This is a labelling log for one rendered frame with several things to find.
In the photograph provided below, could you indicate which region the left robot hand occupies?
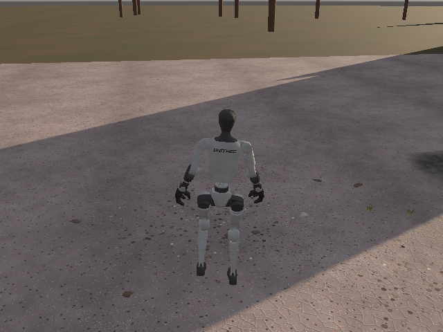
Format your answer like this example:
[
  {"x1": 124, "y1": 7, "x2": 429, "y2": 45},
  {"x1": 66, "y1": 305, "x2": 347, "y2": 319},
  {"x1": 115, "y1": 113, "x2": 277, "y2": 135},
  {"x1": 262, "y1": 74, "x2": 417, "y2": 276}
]
[{"x1": 175, "y1": 188, "x2": 190, "y2": 206}]

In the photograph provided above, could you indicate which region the right robot foot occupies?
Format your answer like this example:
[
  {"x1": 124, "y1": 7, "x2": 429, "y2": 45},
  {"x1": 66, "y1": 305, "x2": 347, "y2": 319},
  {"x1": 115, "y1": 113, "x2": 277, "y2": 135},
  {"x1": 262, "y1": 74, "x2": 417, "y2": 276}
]
[{"x1": 227, "y1": 268, "x2": 237, "y2": 285}]

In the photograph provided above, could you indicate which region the right robot hand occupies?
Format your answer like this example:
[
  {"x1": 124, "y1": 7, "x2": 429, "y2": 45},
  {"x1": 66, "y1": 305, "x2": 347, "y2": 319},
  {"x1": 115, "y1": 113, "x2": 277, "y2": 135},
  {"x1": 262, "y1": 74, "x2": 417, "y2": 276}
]
[{"x1": 248, "y1": 189, "x2": 264, "y2": 203}]

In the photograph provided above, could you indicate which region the right robot shin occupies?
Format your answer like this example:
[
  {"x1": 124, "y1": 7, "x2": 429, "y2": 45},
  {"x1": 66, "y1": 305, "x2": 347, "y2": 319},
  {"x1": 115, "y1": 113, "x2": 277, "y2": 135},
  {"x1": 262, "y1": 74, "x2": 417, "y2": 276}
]
[{"x1": 229, "y1": 230, "x2": 239, "y2": 276}]

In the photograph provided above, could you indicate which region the right robot forearm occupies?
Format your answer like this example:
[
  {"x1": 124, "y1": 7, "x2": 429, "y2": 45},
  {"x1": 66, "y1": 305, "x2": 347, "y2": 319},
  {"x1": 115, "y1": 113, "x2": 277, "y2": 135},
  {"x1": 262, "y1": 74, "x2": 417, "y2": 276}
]
[{"x1": 250, "y1": 168, "x2": 262, "y2": 192}]

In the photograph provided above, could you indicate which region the robot right upper arm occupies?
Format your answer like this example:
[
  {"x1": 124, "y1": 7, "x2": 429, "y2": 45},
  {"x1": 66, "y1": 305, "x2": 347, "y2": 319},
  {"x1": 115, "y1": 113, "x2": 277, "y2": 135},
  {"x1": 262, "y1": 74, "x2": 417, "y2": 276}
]
[{"x1": 239, "y1": 140, "x2": 257, "y2": 178}]

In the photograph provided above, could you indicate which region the robot left upper arm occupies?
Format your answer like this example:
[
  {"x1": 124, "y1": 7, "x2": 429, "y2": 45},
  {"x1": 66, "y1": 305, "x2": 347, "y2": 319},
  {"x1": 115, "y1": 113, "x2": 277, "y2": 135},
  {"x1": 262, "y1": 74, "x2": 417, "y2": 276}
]
[{"x1": 188, "y1": 138, "x2": 211, "y2": 176}]

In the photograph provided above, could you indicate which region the left robot forearm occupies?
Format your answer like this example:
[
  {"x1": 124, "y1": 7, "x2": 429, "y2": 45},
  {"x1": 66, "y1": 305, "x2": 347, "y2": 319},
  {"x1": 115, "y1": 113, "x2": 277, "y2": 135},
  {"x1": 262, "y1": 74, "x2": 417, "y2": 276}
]
[{"x1": 178, "y1": 164, "x2": 195, "y2": 192}]

